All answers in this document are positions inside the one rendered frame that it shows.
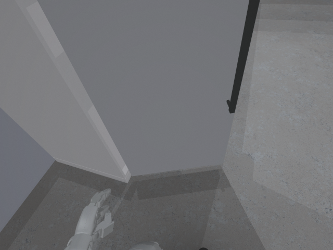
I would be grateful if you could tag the left robot hand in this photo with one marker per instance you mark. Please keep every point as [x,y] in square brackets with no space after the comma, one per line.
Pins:
[89,221]

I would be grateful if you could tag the fridge door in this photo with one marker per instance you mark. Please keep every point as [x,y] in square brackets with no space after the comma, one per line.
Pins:
[158,72]

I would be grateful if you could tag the handle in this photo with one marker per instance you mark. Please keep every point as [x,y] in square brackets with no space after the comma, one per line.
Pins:
[245,44]

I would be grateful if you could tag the left robot forearm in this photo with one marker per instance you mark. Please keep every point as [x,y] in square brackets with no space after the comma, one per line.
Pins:
[80,242]

